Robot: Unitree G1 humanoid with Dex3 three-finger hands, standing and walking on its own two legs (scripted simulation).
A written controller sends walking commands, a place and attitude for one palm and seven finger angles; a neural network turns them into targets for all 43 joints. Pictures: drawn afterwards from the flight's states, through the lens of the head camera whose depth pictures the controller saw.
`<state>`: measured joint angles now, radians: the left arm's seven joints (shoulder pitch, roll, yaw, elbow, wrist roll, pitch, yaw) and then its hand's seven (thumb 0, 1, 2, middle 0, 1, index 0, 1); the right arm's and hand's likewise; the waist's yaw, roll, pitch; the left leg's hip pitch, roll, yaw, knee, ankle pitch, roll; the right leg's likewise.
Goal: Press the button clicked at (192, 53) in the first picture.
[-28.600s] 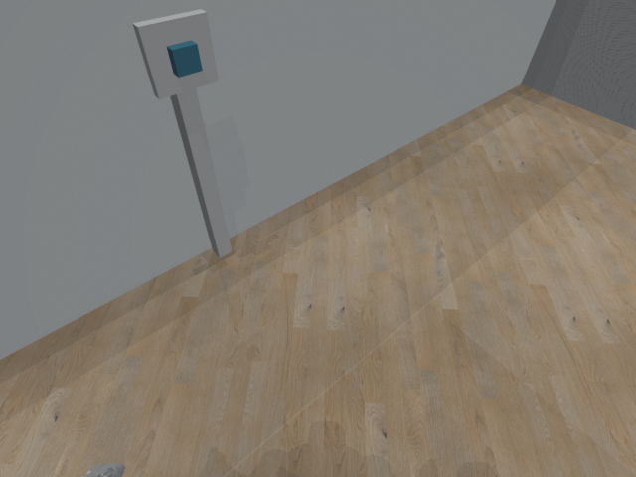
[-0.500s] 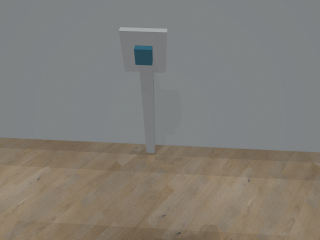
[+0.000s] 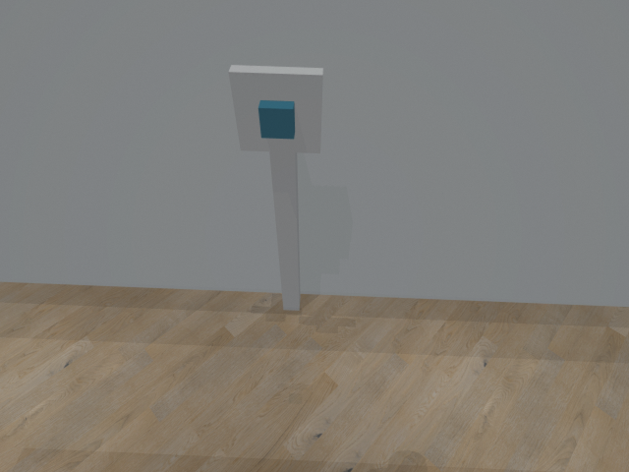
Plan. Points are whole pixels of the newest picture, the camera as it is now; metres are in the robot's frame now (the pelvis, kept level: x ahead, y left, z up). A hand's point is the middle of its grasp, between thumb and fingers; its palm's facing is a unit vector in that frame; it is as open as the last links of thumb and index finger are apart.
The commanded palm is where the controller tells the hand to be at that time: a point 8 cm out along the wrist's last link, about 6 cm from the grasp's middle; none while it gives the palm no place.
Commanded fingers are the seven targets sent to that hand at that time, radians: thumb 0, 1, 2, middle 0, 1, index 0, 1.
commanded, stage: stand and wait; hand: left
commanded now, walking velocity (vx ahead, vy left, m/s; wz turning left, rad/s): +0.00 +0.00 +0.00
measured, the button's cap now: (277, 119) +0.75 +0.12 +0.05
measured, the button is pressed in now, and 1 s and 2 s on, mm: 0 0 0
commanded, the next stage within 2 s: none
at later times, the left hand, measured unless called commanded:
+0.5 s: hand out of the picture +0.00 +0.16 -0.17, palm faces +0.04 -0.98 -0.19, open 7.4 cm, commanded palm none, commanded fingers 0.00 0.90 0.90 -0.20 -0.30 -0.20 -0.30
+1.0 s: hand out of the picture +0.01 +0.15 -0.17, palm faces +0.03 -0.98 -0.20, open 7.4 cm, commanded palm none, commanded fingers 0.00 0.90 0.90 -0.20 -0.30 -0.20 -0.30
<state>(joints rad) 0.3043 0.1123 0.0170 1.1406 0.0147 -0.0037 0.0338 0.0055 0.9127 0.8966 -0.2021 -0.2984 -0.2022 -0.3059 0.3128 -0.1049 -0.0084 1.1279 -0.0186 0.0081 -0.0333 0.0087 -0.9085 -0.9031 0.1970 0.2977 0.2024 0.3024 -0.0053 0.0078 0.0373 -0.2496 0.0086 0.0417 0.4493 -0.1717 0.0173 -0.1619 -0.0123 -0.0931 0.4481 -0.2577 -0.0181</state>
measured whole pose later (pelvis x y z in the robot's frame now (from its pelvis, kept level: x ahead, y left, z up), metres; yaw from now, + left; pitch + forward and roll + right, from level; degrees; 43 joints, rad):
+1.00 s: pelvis +0.02 -0.02 +0.00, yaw +0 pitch -3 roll +0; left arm 0.28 0.14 0.01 1.16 0.01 -0.01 0.03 0.00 0.91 0.90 -0.20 -0.30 -0.20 -0.30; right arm 0.26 -0.14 0.00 1.16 -0.01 0.01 -0.04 0.01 -0.90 -0.90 0.20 0.30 0.20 0.30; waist 0.00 0.01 0.07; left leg -0.18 0.04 0.03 0.40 -0.17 -0.02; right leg -0.08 0.02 -0.10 0.38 -0.25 -0.05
